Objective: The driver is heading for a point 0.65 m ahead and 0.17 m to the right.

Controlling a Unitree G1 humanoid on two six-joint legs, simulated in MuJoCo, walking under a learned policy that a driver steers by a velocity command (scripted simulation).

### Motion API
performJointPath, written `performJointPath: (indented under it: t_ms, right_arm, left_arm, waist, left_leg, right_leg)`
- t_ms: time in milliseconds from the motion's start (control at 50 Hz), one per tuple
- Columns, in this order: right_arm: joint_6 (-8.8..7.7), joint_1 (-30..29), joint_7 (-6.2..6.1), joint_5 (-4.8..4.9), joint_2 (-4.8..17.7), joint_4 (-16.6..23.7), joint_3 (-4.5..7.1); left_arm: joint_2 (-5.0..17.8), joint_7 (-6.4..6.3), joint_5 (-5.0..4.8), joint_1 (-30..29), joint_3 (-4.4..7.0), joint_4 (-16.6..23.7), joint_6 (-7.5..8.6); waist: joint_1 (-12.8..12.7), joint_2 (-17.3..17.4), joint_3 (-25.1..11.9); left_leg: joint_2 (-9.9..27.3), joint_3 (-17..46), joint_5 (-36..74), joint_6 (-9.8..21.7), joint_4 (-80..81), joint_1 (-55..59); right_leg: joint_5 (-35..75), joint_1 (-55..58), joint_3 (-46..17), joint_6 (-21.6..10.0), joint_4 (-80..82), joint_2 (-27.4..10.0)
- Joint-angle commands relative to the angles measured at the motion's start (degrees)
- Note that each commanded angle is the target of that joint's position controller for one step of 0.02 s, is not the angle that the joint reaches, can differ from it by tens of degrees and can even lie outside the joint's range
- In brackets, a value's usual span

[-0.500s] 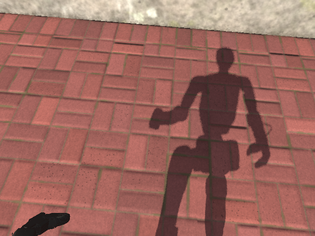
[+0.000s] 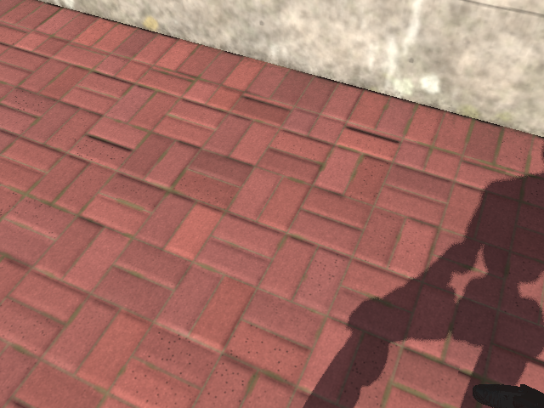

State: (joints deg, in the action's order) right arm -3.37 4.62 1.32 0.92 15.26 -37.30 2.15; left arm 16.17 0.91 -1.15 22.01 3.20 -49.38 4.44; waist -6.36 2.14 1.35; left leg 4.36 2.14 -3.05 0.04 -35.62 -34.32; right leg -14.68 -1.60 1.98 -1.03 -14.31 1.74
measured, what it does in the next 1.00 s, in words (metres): walks ahead, turning right: left foot, then right foot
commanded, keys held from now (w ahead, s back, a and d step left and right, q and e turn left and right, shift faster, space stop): w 0.06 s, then w+e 0.76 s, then no key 0.18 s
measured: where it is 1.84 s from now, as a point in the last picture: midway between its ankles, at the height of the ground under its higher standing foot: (361, 335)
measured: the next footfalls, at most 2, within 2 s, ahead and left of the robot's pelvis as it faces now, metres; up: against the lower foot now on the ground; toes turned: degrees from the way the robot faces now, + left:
left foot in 0.10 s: +0.22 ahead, +0.14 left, +0.00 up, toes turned +1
right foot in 0.64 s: +0.49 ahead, -0.13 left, +0.00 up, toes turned -19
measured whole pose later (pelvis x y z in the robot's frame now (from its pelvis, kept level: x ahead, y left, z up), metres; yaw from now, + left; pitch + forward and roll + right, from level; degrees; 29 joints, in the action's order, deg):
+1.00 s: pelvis +0.53 -0.06 +0.00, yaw -26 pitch +2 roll -1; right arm -5.4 3.7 0.7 -0.6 16.6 -41.0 2.7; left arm 16.1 -0.7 -0.5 16.4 3.7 -42.2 1.7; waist -3.6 2.4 2.8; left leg 3.5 4.3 3.6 -3.2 -34.6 -35.8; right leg -14.9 -7.9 -6.0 -4.1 -21.6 6.3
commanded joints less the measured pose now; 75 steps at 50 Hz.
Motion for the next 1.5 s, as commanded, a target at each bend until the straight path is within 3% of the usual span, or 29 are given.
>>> performJointPath:
  t_ms: [20,60,100,120,140,160,220,320,520,580,620,640,660,680,700,720,780,880,980,1060,1080,1100,1120,1160,1220,1320,1380,1400,1500]
  right_arm:
    - [-1.17,-5.5,0.61,0.35,4.2,5.5,1.05]
    - [-1.33,-2.2,0.71,0.11,5.7,4.9,1.8]
    - [-1.27,12.6,-0.23,-0.71,10.5,1.0,4.29]
    - [-0.84,20.2,-0.95,-2.07,16.5,0.3,5.58]
    - [-0.54,22.0,-0.75,-1.4,14.4,-0.4,5.02]
    - [-0.7,19.0,-0.62,-0.98,11.0,-0.6,3.84]
    - [-1.75,9.1,-0.14,-1.2,5.4,-0.7,2.12]
    - [-3.63,7.8,-0.6,-2.2,6.1,-3.6,2.94]
    - [-1.16,14.7,-2.14,-0.58,10.0,-8.7,4.13]
    - [0.29,13.9,-2.67,-0.1,11.9,-8.8,4.64]
    - [1.25,12.8,-3.23,0.09,13.2,-8.3,4.9]
    - [1.17,12.0,-3.5,0.2,12.8,-7.8,4.55]
    - [0.03,16.4,-2.93,-2.0,6.2,-5.4,2.5]
    - [-2.48,15.9,-1.98,-1.44,4.4,-3.8,1.17]
    - [-4.14,8.2,-1.12,0.98,9.0,-2.3,2.43]
    - [-4.99,5.7,-0.95,1.6,8.8,-1.2,2.2]
    - [-3.89,7.7,-1.53,-1.21,9.1,-2.5,2.98]
    - [-2.01,4.3,-1.78,-2.04,5.2,-1.4,1.78]
    - [-2.73,-2.1,-0.31,-1.18,5.0,-0.4,1.33]
    - [-3.44,2.8,0.13,-2.37,7.6,-1.7,2.63]
    - [-3.79,5.1,-0.14,-3.09,9.0,-2.3,2.98]
    - [-4.0,7.0,-0.4,-4.32,11.9,-1.5,3.19]
    - [-3.01,9.3,-0.42,-4.16,9.3,-2.5,2.54]
    - [-1.44,8.0,0.21,-1.32,5.5,-3.3,1.32]
    - [0.43,-0.7,0.05,-2.21,5.1,-2.7,0.62]
    - [1.61,-1.3,-1.06,-1.68,5.6,-4.5,0.93]
    - [1.67,0.5,-1.07,-1.66,3.5,-6.2,0.0]
    - [1.67,1.5,-0.94,-1.91,4.3,-6.0,0.4]
    - [1.8,1.8,-1.65,-1.69,3.3,-8.2,0.3]
  left_arm:
    - [10.7,-0.32,-0.59,-0.7,2.39,2.2,0.03]
    - [11.7,-0.62,-0.74,-1.6,2.6,1.8,-0.63]
    - [9.0,-0.79,-0.18,-1.7,1.33,2.1,-0.75]
    - [3.2,-0.6,1.12,1.6,-0.62,4.2,0.04]
    - [3.5,-0.59,0.14,2.7,-0.81,3.8,0.92]
    - [8.9,-0.4,-1.34,-1.0,0.83,4.3,1.22]
    - [7.8,-0.69,-0.44,-5.1,1.42,4.8,-0.06]
    - [4.2,-0.94,-0.44,-5.6,1.27,5.0,-2.34]
    - [1.8,2.4,0.01,-22.0,-0.15,12.2,-1.71]
    - [3.5,3.21,-0.09,-20.9,0.71,13.9,-1.92]
    - [7.2,2.88,-0.3,-11.0,2.82,12.3,-2.25]
    - [10.7,1.95,-0.3,-1.5,4.78,10.0,-2.52]
    - [17.4,0.67,-0.37,2.8,6.4,9.1,-2.95]
    - [17.2,0.89,-0.28,2.0,5.71,11.0,-2.11]
    - [12.6,1.07,0.22,1.6,4.38,10.7,-1.53]
    - [10.7,1.01,0.14,-1.1,3.86,10.7,-1.05]
    - [6.7,0.43,0.9,-9.6,2.46,13.1,-0.9]
    - [9.2,-1.3,0.93,-9.3,3.06,12.3,-1.01]
    - [8.5,-2.12,0.5,-4.2,2.66,9.5,-2.42]
    - [6.8,-2.3,0.81,-6.6,2.07,8.8,-2.67]
    - [5.5,-2.26,1.17,-6.2,1.7,9.0,-2.6]
    - [3.3,-2.11,2.12,-1.5,0.87,9.5,-2.2]
    - [1.9,-2.02,1.2,6.5,0.08,7.4,-2.24]
    - [7.8,-2.1,0.24,0.9,1.43,7.2,-4.28]
    - [6.0,-3.02,0.75,-4.4,1.48,7.8,-7.5]
    - [2.8,-3.06,1.45,-1.8,0.78,4.0,-6.87]
    - [4.3,-2.89,3.06,-4.8,0.68,4.8,-6.55]
    - [7.5,-3.06,2.4,-5.9,1.48,4.4,-6.47]
    - [3.4,-2.87,2.04,-7.2,0.53,2.8,-3.61]
  waist:
    - [2.0,-7.2,1.5]
    - [5.0,-7.4,-0.1]
    - [12.4,-4.6,-9.6]
    - [13.1,7.6,-18.9]
    - [13.2,13.4,-23.3]
    - [13.3,7.6,-14.4]
    - [7.9,4.9,-2.7]
    - [5.6,1.8,0.0]
    - [11.1,-0.7,4.8]
    - [8.7,1.9,1.7]
    - [2.6,3.3,-4.6]
    - [-2.5,1.3,-9.3]
    - [0.2,-12.1,-15.0]
    - [1.5,-13.2,-23.6]
    - [-1.6,-7.4,-18.7]
    - [0.1,-5.5,-11.6]
    - [6.8,-3.7,-4.2]
    - [7.0,-4.9,-1.5]
    - [2.8,-7.6,-4.3]
    - [6.6,-8.0,-5.3]
    - [7.5,-5.8,-7.0]
    - [5.8,2.2,-13.3]
    - [5.3,12.9,-20.9]
    - [6.8,5.3,-16.0]
    - [4.6,4.9,-6.0]
    - [4.0,5.8,-7.8]
    - [4.8,2.0,-4.6]
    - [7.3,-3.3,-1.7]
    - [7.1,-5.8,-1.4]
  left_leg:
    - [-1.4,-1.4,0.0,1.4,4.0,3.2]
    - [-2.9,-2.8,-1.7,3.2,7.1,9.6]
    - [-0.9,-0.5,-0.9,6.6,8.0,33.4]
    - [14.8,20.5,-3.5,13.4,8.0,55.1]
    - [20.1,37.5,-13.4,17.6,16.1,57.0]
    - [18.2,31.4,-18.3,15.2,17.9,49.8]
    - [11.3,13.5,-10.7,11.1,23.9,30.8]
    - [9.9,0.9,4.1,11.1,28.3,25.8]
    - [11.8,-11.2,13.1,8.6,26.2,38.7]
    - [12.2,-13.5,35.9,6.9,17.7,42.4]
    - [11.0,-14.9,49.0,5.3,2.5,40.5]
    - [8.6,-15.8,41.4,3.0,-11.3,31.8]
    - [1.6,-14.9,-0.9,-0.6,-32.6,7.6]
    - [-7.9,-1.5,-32.0,-1.7,-45.0,-6.2]
    - [-4.2,3.9,-27.9,-0.3,-45.9,-12.4]
    - [-1.7,3.2,-22.8,0.8,-41.5,-13.0]
    - [2.5,2.9,-15.6,-0.7,-30.3,-2.3]
    - [0.3,-1.0,-4.6,-4.6,-13.2,2.7]
    - [-3.7,-0.8,11.5,-3.1,2.7,9.1]
    - [-3.7,0.2,9.9,1.2,9.6,13.8]
    - [-1.8,0.8,22.4,2.5,11.3,20.2]
    - [7.4,9.0,43.5,7.1,6.8,33.9]
    - [17.9,22.1,48.3,17.3,7.0,44.4]
    - [15.9,25.7,18.1,16.0,12.1,37.6]
    - [9.5,17.1,-5.8,10.8,19.2,20.6]
    - [5.3,9.0,-10.6,9.9,19.2,16.0]
    - [2.2,6.8,-25.0,4.1,18.2,11.3]
    - [-1.1,3.4,-24.4,2.2,17.3,12.9]
    - [-2.4,0.9,-8.7,2.7,10.2,21.1]
  right_leg:
    - [16.9,-0.9,-8.8,-9.1,3.3,-15.9]
    - [25.0,0.3,-7.7,-7.6,-1.4,-16.1]
    - [29.6,-8.2,-4.0,-4.3,-20.6,-10.9]
    - [6.6,-28.4,-0.3,-0.3,-43.0,-3.7]
    - [-18.9,-38.2,-6.6,0.2,-54.3,-0.2]
    - [-16.1,-43.0,-9.2,-0.3,-58.7,-3.3]
    - [-3.5,-38.5,-7.7,0.0,-52.3,-9.1]
    - [7.2,-37.8,-9.4,1.9,-47.1,-9.2]
    - [15.8,-40.7,-1.6,-1.1,-22.8,-7.1]
    - [7.4,-34.5,3.1,-3.9,-21.6,-3.1]
    - [3.9,-20.4,5.3,-6.9,-20.7,1.4]
    - [7.5,-4.5,2.4,-9.4,-16.3,1.9]
    - [7.5,17.8,-22.0,-17.3,-16.6,-12.5]
    - [-0.8,27.1,-50.2,-25.7,-6.2,-21.7]
    - [-0.6,24.4,-43.9,-21.8,-3.1,-20.0]
    - [2.6,16.3,-35.7,-19.5,-2.8,-17.8]
    - [15.6,-3.8,-23.7,-16.4,0.1,-11.9]
    - [35.0,-14.4,-12.0,-13.9,-0.4,-7.3]
    - [28.8,-10.8,-12.1,-9.8,-4.6,-7.2]
    - [28.0,-5.3,-16.2,-7.3,-14.4,-9.0]
    - [26.4,-6.5,-15.0,-5.2,-19.9,-5.5]
    - [10.8,-13.7,-13.3,-2.2,-30.8,-0.8]
    - [-21.0,-22.3,-11.0,1.7,-44.9,3.0]
    - [-23.7,-27.4,-12.3,4.2,-51.9,-0.5]
    - [-17.3,-23.3,-8.6,5.3,-41.6,-4.2]
    - [-1.5,-8.8,-3.7,3.7,-20.1,-2.8]
    - [4.5,-5.1,-7.5,0.3,-11.2,-6.4]
    - [-4.5,-11.6,-8.2,-1.5,-11.7,-6.5]
    - [-1.0,-16.2,-7.5,0.8,-9.8,-5.4]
